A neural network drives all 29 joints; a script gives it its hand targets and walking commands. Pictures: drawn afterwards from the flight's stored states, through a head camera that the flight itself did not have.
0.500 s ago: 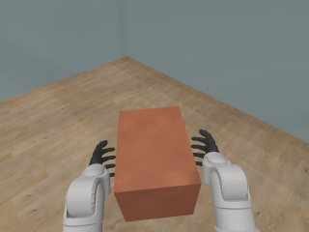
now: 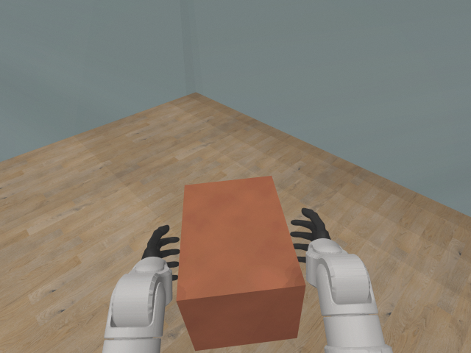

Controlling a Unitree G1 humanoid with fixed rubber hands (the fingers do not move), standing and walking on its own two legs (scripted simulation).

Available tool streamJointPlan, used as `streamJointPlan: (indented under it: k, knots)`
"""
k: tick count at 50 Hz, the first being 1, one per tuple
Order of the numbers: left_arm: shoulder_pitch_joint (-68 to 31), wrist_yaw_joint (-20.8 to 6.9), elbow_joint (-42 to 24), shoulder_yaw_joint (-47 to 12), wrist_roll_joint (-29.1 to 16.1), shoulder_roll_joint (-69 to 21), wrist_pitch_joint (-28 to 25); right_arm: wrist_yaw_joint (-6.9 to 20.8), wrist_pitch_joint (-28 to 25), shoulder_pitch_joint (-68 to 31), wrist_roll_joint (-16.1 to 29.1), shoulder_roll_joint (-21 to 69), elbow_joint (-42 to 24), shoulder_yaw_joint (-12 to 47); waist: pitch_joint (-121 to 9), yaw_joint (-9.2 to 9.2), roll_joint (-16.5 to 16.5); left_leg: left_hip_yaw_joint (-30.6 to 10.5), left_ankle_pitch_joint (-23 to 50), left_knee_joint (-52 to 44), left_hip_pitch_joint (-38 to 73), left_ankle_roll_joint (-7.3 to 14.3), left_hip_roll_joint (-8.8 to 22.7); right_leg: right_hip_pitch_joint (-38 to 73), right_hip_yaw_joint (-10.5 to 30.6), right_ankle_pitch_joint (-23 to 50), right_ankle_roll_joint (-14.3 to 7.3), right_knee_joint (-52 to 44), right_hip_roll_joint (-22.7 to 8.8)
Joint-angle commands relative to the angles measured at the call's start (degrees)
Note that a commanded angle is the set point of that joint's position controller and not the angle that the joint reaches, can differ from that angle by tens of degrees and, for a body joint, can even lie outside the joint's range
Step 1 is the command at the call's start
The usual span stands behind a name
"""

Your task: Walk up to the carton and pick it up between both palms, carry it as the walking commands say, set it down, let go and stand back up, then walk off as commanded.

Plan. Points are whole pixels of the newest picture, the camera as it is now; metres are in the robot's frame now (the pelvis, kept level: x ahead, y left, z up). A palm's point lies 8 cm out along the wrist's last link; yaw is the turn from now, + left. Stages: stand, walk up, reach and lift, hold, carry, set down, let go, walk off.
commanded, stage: carry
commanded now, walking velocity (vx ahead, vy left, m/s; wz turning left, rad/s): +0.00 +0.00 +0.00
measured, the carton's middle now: (236, 255) +0.34 +0.01 -0.01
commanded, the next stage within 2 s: hold in 1.12 s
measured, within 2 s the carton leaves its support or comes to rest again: neither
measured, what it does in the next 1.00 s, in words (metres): stands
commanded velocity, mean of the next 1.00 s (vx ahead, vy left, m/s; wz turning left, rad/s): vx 0.00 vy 0.00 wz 0.00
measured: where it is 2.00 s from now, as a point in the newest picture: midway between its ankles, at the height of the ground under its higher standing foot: outside the picture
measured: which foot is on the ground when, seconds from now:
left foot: down 0.00-1.00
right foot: down 0.00-1.00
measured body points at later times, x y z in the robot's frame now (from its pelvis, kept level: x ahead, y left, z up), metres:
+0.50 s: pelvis +0.04 +0.02 +0.00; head +0.02 +0.03 +0.45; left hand +0.32 +0.16 +0.05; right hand +0.34 -0.11 +0.06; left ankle +0.05 +0.10 -0.73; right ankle +0.10 -0.10 -0.73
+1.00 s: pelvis +0.03 +0.02 +0.00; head +0.01 +0.02 +0.45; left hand +0.32 +0.17 +0.04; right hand +0.34 -0.11 +0.06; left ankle +0.05 +0.10 -0.73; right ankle +0.10 -0.10 -0.73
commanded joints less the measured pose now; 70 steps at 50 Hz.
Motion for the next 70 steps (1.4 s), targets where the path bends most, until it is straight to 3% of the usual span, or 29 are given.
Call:
streamJointPlan:
  k: [1, 7, 9, 10, 11, 13, 14, 15, 17, 18, 20, 27, 29, 35, 40, 41, 44, 45, 46, 47, 49, 52, 56, 57, 60, 63, 64, 65, 70]
  knots:
    - [-33.3, -12.2, -10.2, -22.9, -17.5, -48.3, -7.3, 12.0, -4.4, -23.3, 15.8, 49.6, -10.2, 22.2, -4.8, -1.21, -6.1, -7.0, -11.1, -4.6, 1.2, 2.6, 1.7, -5.8, 9.7, -24.1, -1.3, -18.4, -7.7]
    - [-30.6, -13.5, 5.9, -16.7, -10.3, -43.2, -9.6, 13.3, -6.6, -21.3, 9.5, 44.1, 5.9, 16.7, -8.5, -0.76, 0.6, -12.1, -11.9, -14.2, -2.8, 2.4, 7.0, 4.3, 4.0, -5.2, -0.6, -8.9, -4.7]
    - [-33.9, -13.5, 1.2, -19.1, -11.8, -44.9, -11.4, 14.0, -8.5, -22.8, 11.2, 46.2, 3.7, 16.9, -9.9, -0.73, 4.6, -11.5, -10.2, -14.5, -0.8, 2.2, 7.4, 4.8, 4.4, 0.7, -1.2, -7.0, -4.0]
    - [-31.9, -14.4, 8.4, -16.1, -8.5, -42.0, -13.1, 14.8, -10.1, -20.0, 7.5, 42.9, 11.4, 13.9, -8.2, -0.69, 3.5, -12.3, -11.3, -15.8, -2.5, 1.8, 7.5, 4.0, 4.1, -1.4, -0.8, -6.7, -4.0]
    - [-37.1, -13.7, -8.0, -21.7, -15.1, -47.0, -13.8, 13.8, -10.6, -25.4, 14.1, 48.2, -4.7, 19.7, -8.3, -0.71, 0.5, -10.1, -9.1, -13.3, -0.2, 1.8, 7.3, 3.7, 4.4, 0.4, -1.3, -8.5, -4.2]
    - [-33.8, -15.3, 5.2, -20.3, -11.0, -46.6, -13.3, 14.9, -10.5, -22.3, 8.8, 46.4, 6.4, 17.0, -9.5, -0.54, 0.1, -10.0, -13.4, -13.7, -2.7, 2.0, 6.7, 6.3, 5.0, -3.7, -1.3, -8.5, -5.4]
    - [-33.4, -14.5, -8.6, -24.5, -16.5, -50.8, -13.3, 14.3, -10.4, -25.5, 16.0, 50.6, -9.4, 23.4, -9.5, -0.51, -2.4, -10.1, -14.0, -12.7, -3.0, 2.0, 5.9, 5.4, 6.4, -4.7, -1.2, -10.2, -5.8]
    - [-33.2, -16.0, 6.3, -21.8, -10.9, -48.5, -13.8, 15.6, -10.6, -20.8, 8.0, 48.4, 8.1, 18.6, -13.5, -0.79, -2.8, -9.3, -9.6, -10.5, 1.8, 2.2, 5.4, 5.8, 7.1, -0.7, -1.3, -9.8, -6.4]
    - [-38.9, -14.5, -19.6, -29.5, -21.3, -54.8, -14.5, 14.4, -11.1, -28.9, 19.9, 55.9, -17.8, 29.1, -14.0, -1.04, -3.4, -7.0, -1.8, -7.8, 1.3, 1.9, 5.2, 7.8, 7.3, 8.5, -1.3, -9.5, -7.2]
    - [-31.3, -15.8, 0.5, -21.2, -10.1, -47.8, -14.5, 15.6, -11.6, -23.8, 9.1, 47.3, 2.3, 20.1, -15.4, -1.27, -0.5, -8.5, 7.9, -7.5, 4.8, 1.3, 6.0, 8.6, 6.6, 16.6, -1.8, -6.3, -6.7]
    - [-32.3, -14.7, -1.1, -22.3, -14.3, -47.8, -14.6, 14.2, -11.5, -22.8, 12.0, 47.4, -0.8, 20.3, -17.4, -1.23, -2.5, -7.3, 5.1, -5.2, 4.8, 1.9, 5.2, 10.7, 7.1, 20.3, -1.2, -7.2, -8.4]
    - [-31.7, -15.0, -4.6, -23.7, -14.9, -49.7, -15.4, 15.1, -12.2, -24.0, 14.3, 49.9, -3.5, 23.1, -18.5, -1.09, 0.3, -7.5, 18.6, -4.9, 7.4, 1.6, 6.7, 10.4, 3.8, 21.4, -1.3, -3.9, -7.4]
    - [-31.2, -16.1, 2.7, -22.1, -11.0, -46.6, -17.0, 16.7, -13.6, -19.6, 10.2, 48.1, 7.7, 20.0, -17.8, -1.24, 1.3, -9.1, 22.7, -6.0, 7.7, 1.2, 7.9, 10.5, 2.8, 17.7, -0.6, -2.3, -6.9]
    - [-28.2, -15.6, -1.6, -23.1, -13.9, -47.3, -16.6, 15.4, -13.8, -22.1, 13.8, 48.2, -1.8, 22.4, -14.0, -1.17, -1.3, -7.4, 1.9, -7.3, 2.5, 1.3, 5.4, 9.3, 6.9, 10.5, -0.9, -6.8, -9.2]
    - [-32.1, -16.2, -2.9, -26.4, -14.5, -50.6, -16.7, 16.6, -13.4, -20.5, 12.9, 51.7, 2.1, 23.4, -13.6, -1.29, 1.3, -7.0, 4.6, -8.2, 2.7, 1.7, 6.4, 8.1, 4.5, 11.4, -1.4, -6.3, -7.1]
    - [-28.4, -16.7, 6.3, -22.5, -10.7, -46.4, -16.5, 16.7, -13.5, -17.2, 8.8, 47.9, 11.0, 19.6, -13.4, -1.26, 2.0, -8.5, 6.3, -9.1, 2.0, 1.6, 6.8, 8.7, 4.5, 10.4, -0.9, -5.0, -6.6]
    - [-31.4, -16.7, -0.9, -24.6, -14.3, -49.6, -17.3, 16.6, -14.5, -22.4, 12.4, 49.7, 0.6, 22.1, -14.1, -1.24, -0.3, -7.9, 3.6, -8.6, 2.6, 1.8, 6.9, 8.6, 5.5, 9.9, -1.5, -6.2, -7.2]
    - [-26.3, -18.2, 13.1, -20.8, -8.4, -46.7, -17.6, 17.9, -15.0, -20.0, 7.6, 47.1, 12.4, 20.4, -14.2, -1.35, -1.6, -8.7, 5.5, -8.8, 2.6, 2.1, 7.3, 8.8, 5.6, 9.7, -1.3, -5.7, -7.1]
    - [-32.3, -16.9, -3.8, -25.1, -15.2, -50.0, -18.4, 16.8, -15.4, -25.2, 14.4, 49.8, -3.8, 23.4, -15.1, -1.45, -3.2, -8.3, 3.5, -8.3, 2.1, 0.9, 7.0, 10.4, 5.9, 11.2, -0.8, -6.1, -7.6]
    - [-33.1, -16.4, -2.3, -23.1, -13.8, -48.5, -17.8, 16.6, -15.1, -28.7, 14.8, 48.6, -4.4, 23.3, -13.7, -1.32, -2.4, -7.2, 3.0, -8.1, 2.7, 0.9, 6.9, 9.3, 6.1, 12.0, -1.2, -6.8, -7.7]
    - [-24.8, -18.0, 11.8, -22.1, -9.5, -48.3, -17.3, 17.4, -14.7, -17.9, 7.3, 46.3, 10.4, 19.0, -14.0, -1.53, -0.2, -8.6, 1.5, -10.1, 2.6, 1.6, 7.4, 8.4, 5.6, 7.1, -1.5, -5.9, -7.0]
    - [-33.0, -17.5, -2.4, -25.2, -13.8, -48.9, -19.2, 17.5, -15.4, -22.4, 12.8, 50.5, 2.7, 23.2, -14.4, -1.44, -1.2, -9.7, -0.8, -10.5, 1.6, 1.5, 7.5, 9.1, 5.4, 5.0, -1.2, -6.6, -6.7]
    - [-29.5, -18.9, 6.6, -24.8, -10.9, -49.2, -19.1, 18.8, -15.6, -18.0, 8.6, 49.5, 11.2, 21.3, -12.8, -1.36, 1.7, -8.2, -1.1, -9.8, 1.0, 1.6, 6.7, 7.8, 6.9, 5.9, -1.5, -7.5, -7.4]
    - [-35.6, -18.4, 13.2, -19.5, -8.4, -50.6, -22.7, 19.8, -19.6, -23.9, 6.3, 44.0, 12.1, 18.1, -10.1, -3.92, 8.2, -20.0, 3.0, -14.2, 2.3, -1.1, 2.6, 17.4, 2.0, -0.1, -0.5, -1.1, 4.8]
    - [-35.1, -18.1, 10.3, -19.7, -9.0, -55.3, -23.6, 22.0, -21.1, -31.4, 9.9, 45.8, 5.5, 24.1, -16.2, -0.61, 6.7, -22.2, 13.6, -12.0, 8.7, -1.0, 3.5, 15.8, 2.7, 0.4, -0.5, -1.0, 5.0]
    - [-39.3, -19.5, 11.7, -23.5, -11.4, -62.3, -24.2, 23.6, -22.2, -34.1, 10.3, 49.6, 5.7, 24.4, -15.1, -3.30, 11.9, -23.8, 13.0, -12.8, 7.5, -1.1, 4.2, 17.7, 3.3, 2.2, -0.2, -1.6, 4.9]
    - [-40.8, -20.2, 14.3, -23.8, -11.6, -60.6, -24.0, 23.0, -21.2, -30.4, 7.4, 48.2, 9.8, 21.6, -10.2, -6.74, 6.9, -23.7, 10.6, -12.7, 8.1, 0.1, 4.2, 15.4, 3.2, 1.0, -0.5, -2.4, 4.8]
    - [-43.7, -20.4, 12.4, -25.0, -12.0, -62.5, -24.3, 23.9, -21.6, -31.2, 8.1, 51.2, 9.9, 22.7, -13.3, -6.07, 10.9, -22.3, 10.7, -13.7, 6.9, -0.3, 3.1, 19.5, 2.7, 3.0, -0.4, -3.3, 4.8]
    - [-39.9, -22.9, 18.0, -22.4, -9.1, -60.4, -22.9, 23.3, -19.7, -28.6, 6.6, 54.1, 13.0, 22.1, -10.5, -6.58, 6.3, -19.1, 11.3, -13.3, 8.1, 0.2, 0.0, 20.2, 2.9, 6.1, -0.6, -6.0, 3.9]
